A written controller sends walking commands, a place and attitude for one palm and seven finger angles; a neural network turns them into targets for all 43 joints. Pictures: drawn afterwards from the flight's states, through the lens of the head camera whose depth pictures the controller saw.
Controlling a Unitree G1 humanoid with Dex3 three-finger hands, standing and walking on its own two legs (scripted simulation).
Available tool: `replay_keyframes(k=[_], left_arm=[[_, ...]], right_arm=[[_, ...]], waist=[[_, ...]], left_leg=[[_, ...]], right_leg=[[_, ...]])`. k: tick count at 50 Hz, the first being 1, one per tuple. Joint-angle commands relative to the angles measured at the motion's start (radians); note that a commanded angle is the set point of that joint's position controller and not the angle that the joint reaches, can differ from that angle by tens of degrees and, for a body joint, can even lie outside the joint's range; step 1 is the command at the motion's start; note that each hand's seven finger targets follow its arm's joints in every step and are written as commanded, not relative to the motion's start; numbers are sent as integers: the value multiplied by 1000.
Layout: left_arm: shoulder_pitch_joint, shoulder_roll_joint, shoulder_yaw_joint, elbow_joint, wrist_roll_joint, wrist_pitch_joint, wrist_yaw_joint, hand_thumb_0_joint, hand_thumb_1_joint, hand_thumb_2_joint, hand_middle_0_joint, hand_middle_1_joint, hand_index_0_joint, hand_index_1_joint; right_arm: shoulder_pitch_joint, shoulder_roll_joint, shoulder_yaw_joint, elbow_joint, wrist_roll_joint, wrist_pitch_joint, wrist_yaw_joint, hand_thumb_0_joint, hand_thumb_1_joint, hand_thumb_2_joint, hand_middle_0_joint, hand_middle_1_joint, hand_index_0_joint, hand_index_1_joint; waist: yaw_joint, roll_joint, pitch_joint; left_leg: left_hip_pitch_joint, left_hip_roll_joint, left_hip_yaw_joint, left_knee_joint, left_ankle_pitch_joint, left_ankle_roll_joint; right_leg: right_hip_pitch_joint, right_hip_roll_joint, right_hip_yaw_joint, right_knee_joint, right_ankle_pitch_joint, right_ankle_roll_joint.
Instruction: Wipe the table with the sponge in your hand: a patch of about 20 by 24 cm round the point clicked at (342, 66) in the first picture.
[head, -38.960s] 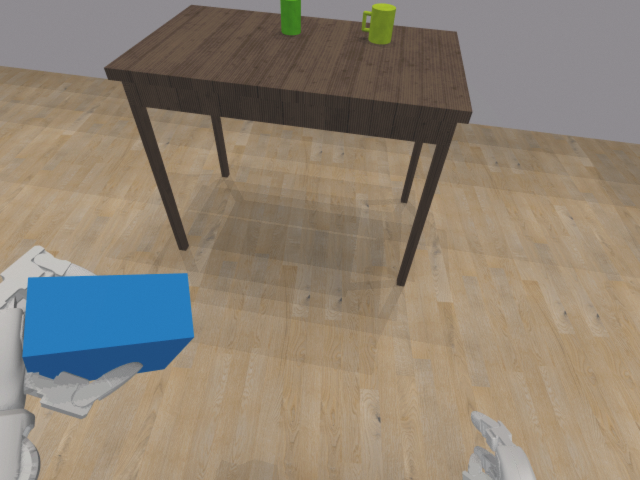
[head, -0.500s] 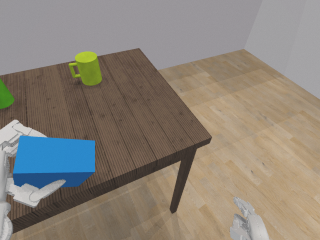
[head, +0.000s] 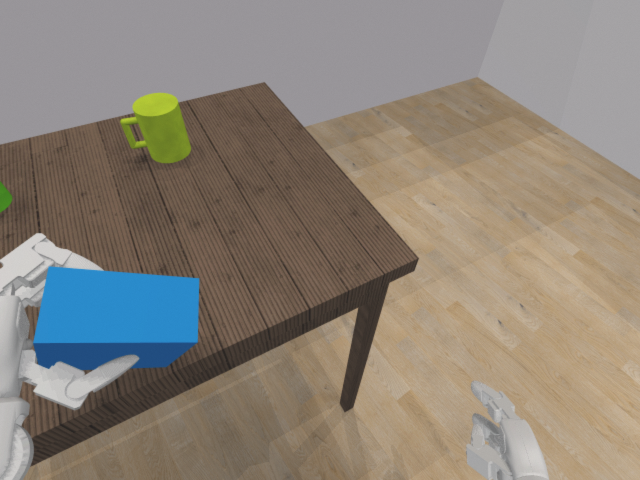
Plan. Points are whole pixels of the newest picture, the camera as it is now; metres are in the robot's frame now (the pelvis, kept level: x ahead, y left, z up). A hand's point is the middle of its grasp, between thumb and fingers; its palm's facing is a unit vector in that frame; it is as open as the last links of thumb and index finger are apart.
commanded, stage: come to a stop and stand still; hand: left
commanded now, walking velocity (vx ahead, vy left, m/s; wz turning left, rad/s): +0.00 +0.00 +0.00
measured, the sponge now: (140, 326) +0.24 +0.20 +0.12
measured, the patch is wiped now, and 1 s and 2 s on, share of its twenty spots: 0.00 0.00 0.00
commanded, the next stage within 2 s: look again from close up in 0.76 s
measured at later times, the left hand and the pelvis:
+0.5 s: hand (68, 338) +0.21 +0.25 +0.14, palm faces +0.36 -0.86 -0.37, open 10.4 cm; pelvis +0.00 +0.00 +0.00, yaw +1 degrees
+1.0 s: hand (50, 342) +0.21 +0.26 +0.15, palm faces +0.41 -0.84 -0.37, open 10.5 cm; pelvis +0.00 +0.00 +0.01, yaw +2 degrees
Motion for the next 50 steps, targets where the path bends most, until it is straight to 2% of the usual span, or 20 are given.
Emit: replay_keyframes(k=[1, 2, 3, 7, 12, 16, 21, 22, 23, 27, 29, 32, 33, 37, 41, 42, 43, 45, 47, 50], left_arm=[[-46, 240, 180, -279, -17, -81, 36, 0, 100, 1300, -1200, -1600, -1200, -1600], [-99, 312, 242, -315, -15, -87, 48, 0, 100, 1300, -1200, -1600, -1200, -1600], [-122, 270, 211, -291, -17, -90, 46, 0, 100, 1300, -1200, -1600, -1200, -1600], [-233, 255, 172, -302, -2, -102, 44, 0, 100, 1300, -1200, -1600, -1200, -1600], [-166, 116, 46, -220, 12, -94, 34, 0, 100, 1300, -1200, -1600, -1200, -1600], [-129, 112, 35, -185, 20, -72, 36, 0, 100, 1300, -1200, -1600, -1200, -1600], [-143, 174, 102, -210, 12, -69, 39, 0, 100, 1300, -1200, -1600, -1200, -1600], [-152, 226, 147, -231, 14, -72, 42, 0, 100, 1300, -1200, -1600, -1200, -1600], [-140, 190, 126, -233, 5, -71, 40, 0, 100, 1300, -1200, -1600, -1200, -1600], [-118, 230, 158, -319, -3, -81, 39, 0, 100, 1300, -1200, -1600, -1200, -1600], [-102, 191, 123, -334, -9, -79, 37, 0, 100, 1300, -1200, -1600, -1200, -1600], [-79, 181, 110, -317, -1, -70, 37, 0, 100, 1300, -1200, -1600, -1200, -1600], [-60, 160, 95, -286, -4, -62, 37, 0, 100, 1300, -1200, -1600, -1200, -1600], [-52, 178, 115, -238, 2, -47, 40, 0, 100, 1300, -1200, -1600, -1200, -1600], [-87, 156, 90, -210, -6, -40, 36, 0, 100, 1300, -1200, -1600, -1200, -1600], [-94, 186, 118, -219, -1, -40, 41, 0, 100, 1300, -1200, -1600, -1200, -1600], [-106, 148, 82, -206, -4, -41, 38, 0, 100, 1300, -1200, -1600, -1200, -1600], [-134, 164, 88, -234, -1, -47, 41, 0, 100, 1300, -1200, -1600, -1200, -1600], [-155, 196, 109, -278, 5, -54, 45, 0, 100, 1300, -1200, -1600, -1200, -1600], [-142, 179, 93, -291, 2, -60, 47, 0, 100, 1300, -1200, -1600, -1200, -1600]], right_arm=[[-99, -108, -34, -168, 2, -49, -43, 0, -900, -900, 200, 300, 200, 300], [-108, -113, -33, -159, 0, -43, -55, 0, -900, -900, 200, 300, 200, 300], [-105, -106, -30, -157, -4, -41, -64, 0, -900, -900, 200, 300, 200, 300], [-100, -104, -22, -142, -5, -61, -71, 0, -900, -900, 200, 300, 200, 300], [-86, -102, -22, -119, -3, -91, -51, 0, -900, -900, 200, 300, 200, 300], [-81, -110, -24, -114, -13, -79, -44, 0, -900, -900, 200, 300, 200, 300], [-95, -104, -19, -123, -13, -55, -54, 0, -900, -900, 200, 300, 200, 300], [-110, -100, -15, -123, -12, -54, -57, 0, -900, -900, 200, 300, 200, 300], [-101, -96, -13, -128, -16, -51, -60, 0, -900, -900, 200, 300, 200, 300], [-112, -94, -13, -135, -11, -56, -61, 0, -900, -900, 200, 300, 200, 300], [-94, -100, -17, -135, -12, -56, -58, 0, -900, -900, 200, 300, 200, 300], [-94, -101, -18, -122, -8, -60, -53, 0, -900, -900, 200, 300, 200, 300], [-80, -105, -20, -120, -10, -53, -51, 0, -900, -900, 200, 300, 200, 300], [-92, -105, -23, -115, -3, -39, -54, 0, -900, -900, 200, 300, 200, 300], [-96, -104, -23, -127, -2, -24, -58, 0, -900, -900, 200, 300, 200, 300], [-109, -102, -20, -125, -1, -24, -62, 0, -900, -900, 200, 300, 200, 300], [-102, -102, -17, -126, -5, -21, -62, 0, -900, -900, 200, 300, 200, 300], [-106, -103, -20, -132, -5, -25, -63, 0, -900, -900, 200, 300, 200, 300], [-116, -104, -19, -131, -3, -33, -66, 0, -900, -900, 200, 300, 200, 300], [-105, -103, -19, -131, -8, -42, -66, 0, -900, -900, 200, 300, 200, 300]], waist=[[25, -71, -157], [22, -27, -143], [16, 17, -121], [17, 191, -92], [18, 101, -113], [20, 21, -89], [21, 51, -99], [25, 62, -109], [22, 58, -121], [29, 94, -199], [28, 95, -225], [26, 119, -230], [24, 88, -224], [25, 71, -180], [20, 25, -108], [21, 50, -101], [18, 42, -87], [20, 58, -85], [21, 103, -103], [25, 104, -139]], left_leg=[[94, 104, -148, -80, 52, -31], [89, 102, -152, -89, -1, -33], [71, 102, -165, -107, -45, -28], [32, 129, -192, -187, -237, -19], [79, 107, -168, -173, -237, -27], [82, 94, -162, -156, -167, -37], [84, 85, -158, -163, -81, -44], [86, 89, -156, -165, -83, -42], [86, 87, -161, -162, -57, -40], [160, 82, -134, -108, 123, -35], [198, 86, -138, -94, 240, -38], [242, 96, -132, -77, 328, -45], [231, 103, -143, -83, 336, -45], [199, 109, -143, -103, 255, -50], [113, 100, -151, -147, 29, -45], [106, 96, -148, -156, -18, -43], [85, 95, -159, -172, -69, -43], [74, 92, -168, -190, -133, -40], [80, 90, -166, -190, -140, -35], [106, 91, -170, -185, -97, -33]], right_leg=[[-11, -72, 55, -102, 93, -28], [-30, -74, 57, -108, 46, -32], [-34, -70, 54, -107, 18, -37], [-2, -36, 39, -84, -24, -32], [0, -31, 50, -145, -2, -31], [-30, -38, 65, -189, 4, -31], [-2, -29, 42, -172, 58, -28], [4, -27, 28, -166, 63, -23], [28, -28, 26, -155, 83, -26], [60, -34, 20, -124, 212, -23], [66, -28, 13, -102, 251, -21], [34, -21, -4, -87, 263, -15], [40, -18, -4, -87, 255, -13], [23, -22, -1, -105, 209, -13], [23, -35, 22, -155, 130, -18], [14, -33, 21, -163, 109, -18], [20, -32, 19, -168, 78, -20], [26, -28, 26, -176, 51, -22], [37, -26, 23, -168, 62, -20], [61, -25, 24, -152, 102, -22]])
